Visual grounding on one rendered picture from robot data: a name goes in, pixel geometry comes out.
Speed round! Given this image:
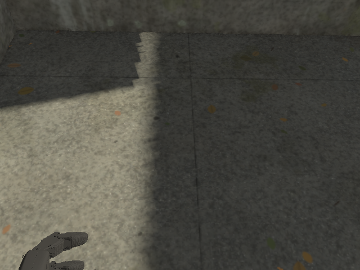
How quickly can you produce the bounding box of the robot left hand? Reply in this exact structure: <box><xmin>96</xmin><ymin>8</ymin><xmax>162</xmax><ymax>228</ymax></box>
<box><xmin>19</xmin><ymin>232</ymin><xmax>96</xmax><ymax>270</ymax></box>

